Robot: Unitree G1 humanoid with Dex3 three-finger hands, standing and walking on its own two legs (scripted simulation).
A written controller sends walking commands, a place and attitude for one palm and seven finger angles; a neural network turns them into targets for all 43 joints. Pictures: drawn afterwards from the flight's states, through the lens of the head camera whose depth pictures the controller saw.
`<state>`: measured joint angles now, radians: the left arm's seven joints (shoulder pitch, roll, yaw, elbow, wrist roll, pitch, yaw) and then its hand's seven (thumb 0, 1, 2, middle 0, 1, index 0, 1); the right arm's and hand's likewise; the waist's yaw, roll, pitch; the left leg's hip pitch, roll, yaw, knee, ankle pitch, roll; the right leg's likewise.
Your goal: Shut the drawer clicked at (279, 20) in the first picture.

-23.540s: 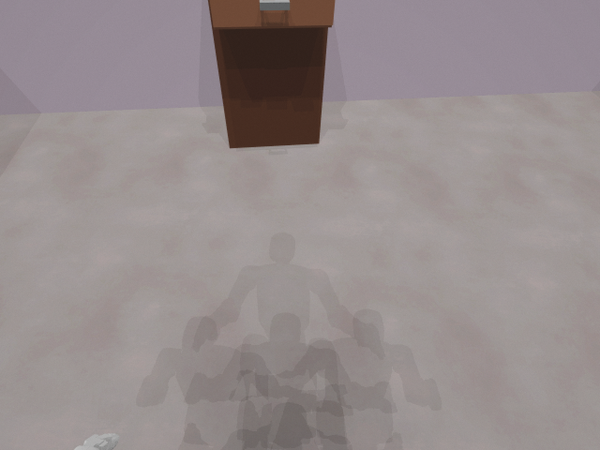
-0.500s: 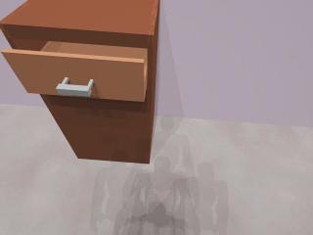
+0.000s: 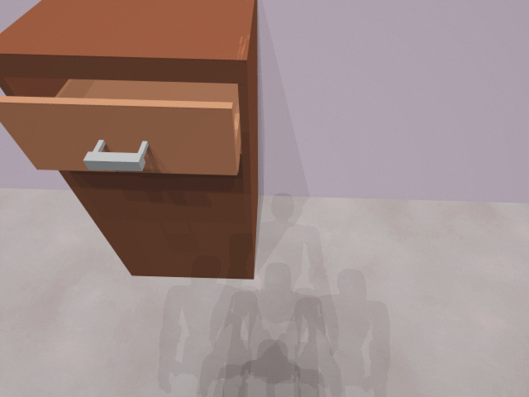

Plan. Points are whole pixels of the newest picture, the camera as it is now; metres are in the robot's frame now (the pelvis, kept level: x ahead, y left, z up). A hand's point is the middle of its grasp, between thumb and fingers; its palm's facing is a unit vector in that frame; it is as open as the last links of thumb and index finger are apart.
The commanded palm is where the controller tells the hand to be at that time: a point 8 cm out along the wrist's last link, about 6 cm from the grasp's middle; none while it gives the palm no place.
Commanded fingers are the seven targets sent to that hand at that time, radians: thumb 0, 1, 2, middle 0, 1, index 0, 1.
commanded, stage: look again from close up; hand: left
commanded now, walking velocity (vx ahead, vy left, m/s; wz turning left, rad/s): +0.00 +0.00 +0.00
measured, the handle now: (118, 153) +0.53 +0.33 +0.03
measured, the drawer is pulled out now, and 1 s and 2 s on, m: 0.08 0.08 0.08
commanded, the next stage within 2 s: raise the hand and make a fist in 0.90 s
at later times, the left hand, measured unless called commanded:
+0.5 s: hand out of the picture +0.03 +0.17 -0.17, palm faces +0.01 -0.98 -0.22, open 7.3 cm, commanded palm none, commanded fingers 0.00 0.90 0.90 -0.20 -0.30 -0.20 -0.30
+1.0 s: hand out of the picture +0.02 +0.15 -0.18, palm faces +0.02 -0.98 -0.20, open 7.3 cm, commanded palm +0.11 +0.20 -0.07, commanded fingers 0.00 0.90 0.90 -0.22 -0.32 -0.22 -0.32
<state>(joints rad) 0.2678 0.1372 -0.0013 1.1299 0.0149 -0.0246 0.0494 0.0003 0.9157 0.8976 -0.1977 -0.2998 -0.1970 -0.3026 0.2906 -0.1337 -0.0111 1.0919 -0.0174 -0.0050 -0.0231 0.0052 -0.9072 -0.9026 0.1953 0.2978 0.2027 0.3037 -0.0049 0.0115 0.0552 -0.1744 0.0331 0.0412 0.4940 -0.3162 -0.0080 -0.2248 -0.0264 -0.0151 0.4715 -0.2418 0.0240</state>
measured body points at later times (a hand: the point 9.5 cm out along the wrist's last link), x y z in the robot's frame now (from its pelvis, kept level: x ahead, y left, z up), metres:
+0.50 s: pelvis +0.01 -0.01 +0.00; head +0.02 -0.02 +0.45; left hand +0.03 +0.22 -0.16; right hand +0.02 -0.24 -0.16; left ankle -0.03 +0.12 -0.74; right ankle +0.00 -0.14 -0.74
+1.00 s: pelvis +0.01 -0.02 +0.00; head +0.03 -0.02 +0.45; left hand +0.02 +0.21 -0.16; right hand +0.00 -0.24 -0.16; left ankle -0.03 +0.12 -0.74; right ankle +0.00 -0.14 -0.74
